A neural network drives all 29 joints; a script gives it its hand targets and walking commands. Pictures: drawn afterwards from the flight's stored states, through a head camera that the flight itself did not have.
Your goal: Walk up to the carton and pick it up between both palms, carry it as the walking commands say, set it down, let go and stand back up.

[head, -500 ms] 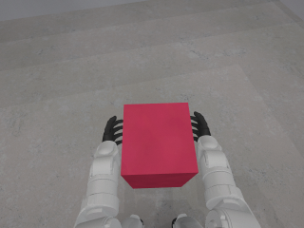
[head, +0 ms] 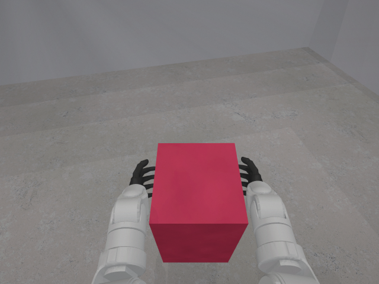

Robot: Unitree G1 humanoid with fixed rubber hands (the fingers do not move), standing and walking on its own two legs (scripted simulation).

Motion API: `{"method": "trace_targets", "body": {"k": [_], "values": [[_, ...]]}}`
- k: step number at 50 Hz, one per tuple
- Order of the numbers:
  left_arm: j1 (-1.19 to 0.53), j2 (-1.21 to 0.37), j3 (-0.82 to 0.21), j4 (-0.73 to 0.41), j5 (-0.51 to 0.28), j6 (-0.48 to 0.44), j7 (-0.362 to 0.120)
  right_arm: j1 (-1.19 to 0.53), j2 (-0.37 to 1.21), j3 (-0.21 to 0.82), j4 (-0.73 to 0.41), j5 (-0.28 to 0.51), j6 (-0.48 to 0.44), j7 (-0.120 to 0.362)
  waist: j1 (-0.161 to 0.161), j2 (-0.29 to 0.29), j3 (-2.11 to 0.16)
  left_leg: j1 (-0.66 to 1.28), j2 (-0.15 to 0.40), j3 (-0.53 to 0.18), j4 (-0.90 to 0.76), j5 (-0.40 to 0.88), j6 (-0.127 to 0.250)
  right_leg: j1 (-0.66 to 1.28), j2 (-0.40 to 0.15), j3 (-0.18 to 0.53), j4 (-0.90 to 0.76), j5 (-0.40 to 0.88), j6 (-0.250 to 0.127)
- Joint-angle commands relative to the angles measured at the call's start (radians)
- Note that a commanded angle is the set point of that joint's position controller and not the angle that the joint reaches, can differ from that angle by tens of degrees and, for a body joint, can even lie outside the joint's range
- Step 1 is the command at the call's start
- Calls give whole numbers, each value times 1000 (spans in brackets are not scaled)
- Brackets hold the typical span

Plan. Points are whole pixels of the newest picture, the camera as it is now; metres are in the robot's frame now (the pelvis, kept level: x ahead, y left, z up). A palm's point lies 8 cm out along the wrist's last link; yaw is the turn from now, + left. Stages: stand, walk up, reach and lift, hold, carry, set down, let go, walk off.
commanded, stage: reach and lift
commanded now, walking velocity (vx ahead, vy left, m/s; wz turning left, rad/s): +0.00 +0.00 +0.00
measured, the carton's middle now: (195, 207) +0.30 +0.01 -0.04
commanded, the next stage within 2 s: hold in 1.26 s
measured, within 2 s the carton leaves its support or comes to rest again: neither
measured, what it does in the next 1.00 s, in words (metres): stands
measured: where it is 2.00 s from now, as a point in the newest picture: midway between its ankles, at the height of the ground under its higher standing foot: outside the picture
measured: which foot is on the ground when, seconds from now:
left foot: down 0.00-1.00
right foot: down 0.00-1.00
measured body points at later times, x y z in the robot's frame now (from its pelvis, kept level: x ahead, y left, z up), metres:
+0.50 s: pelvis -0.01 +0.00 +0.00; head -0.05 +0.00 +0.45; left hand +0.31 +0.14 +0.05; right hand +0.31 -0.13 +0.05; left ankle +0.02 +0.14 -0.74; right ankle +0.02 -0.13 -0.74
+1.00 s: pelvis +0.00 +0.01 +0.00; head -0.05 +0.01 +0.45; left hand +0.31 +0.14 +0.05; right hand +0.31 -0.13 +0.05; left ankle +0.02 +0.14 -0.74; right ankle +0.02 -0.13 -0.74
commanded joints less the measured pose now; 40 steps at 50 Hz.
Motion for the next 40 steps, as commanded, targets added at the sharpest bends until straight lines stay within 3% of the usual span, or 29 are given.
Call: {"method": "trace_targets", "body": {"k": [1,10,18,25,40], "values": [[-552,-1058,-532,-27,-225,-1,-229,-586,1012,571,-18,246,5,282,2,-12,-288,139,-43,100,-68,170,-2,113,34,-90,-85,142,-11],[-574,-1046,-517,-56,-225,76,-236,-617,1007,553,-57,260,81,285,-5,-16,-204,153,-39,99,-106,95,6,137,26,-93,-126,79,-8],[-618,-1031,-502,-61,-220,89,-242,-650,995,525,-41,253,96,282,-14,-16,-193,135,-40,102,-103,59,8,147,22,-88,-127,51,-9],[-630,-1034,-528,-75,-233,83,-247,-648,991,538,-67,265,96,273,-39,-16,-234,131,-40,98,-94,77,8,172,24,-87,-119,90,-9],[-534,-1040,-544,-113,-239,97,-239,-581,962,583,-145,290,114,280,-32,-6,-245,173,-38,81,-99,182,1,182,33,-87,-115,179,-8]]}}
